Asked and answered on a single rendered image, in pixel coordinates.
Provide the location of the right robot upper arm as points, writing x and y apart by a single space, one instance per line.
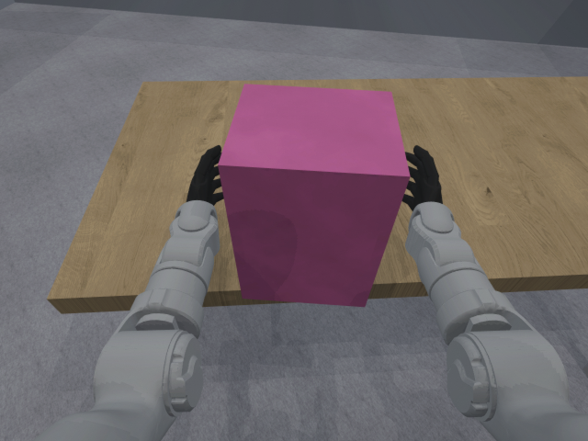
513 383

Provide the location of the robot left forearm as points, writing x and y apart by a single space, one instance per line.
179 282

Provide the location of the table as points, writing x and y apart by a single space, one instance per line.
511 154

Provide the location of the robot right hand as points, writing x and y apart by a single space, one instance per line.
426 187

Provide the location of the robot right forearm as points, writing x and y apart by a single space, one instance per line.
463 296

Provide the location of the carton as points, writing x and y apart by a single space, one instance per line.
312 180

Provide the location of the left robot upper arm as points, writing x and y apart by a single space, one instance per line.
144 380

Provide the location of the robot left hand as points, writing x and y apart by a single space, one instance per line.
202 185

